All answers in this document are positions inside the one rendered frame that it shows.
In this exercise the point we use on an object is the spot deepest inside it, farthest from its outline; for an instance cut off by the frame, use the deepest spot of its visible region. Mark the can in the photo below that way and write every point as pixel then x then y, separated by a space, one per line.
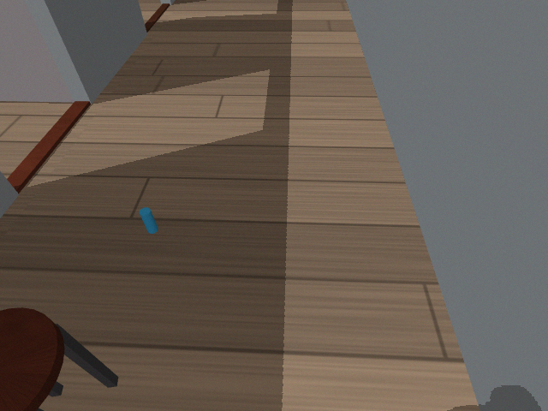
pixel 148 220

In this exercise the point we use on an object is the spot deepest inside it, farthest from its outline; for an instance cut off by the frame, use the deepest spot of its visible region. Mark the stool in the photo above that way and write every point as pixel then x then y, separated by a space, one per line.
pixel 32 348

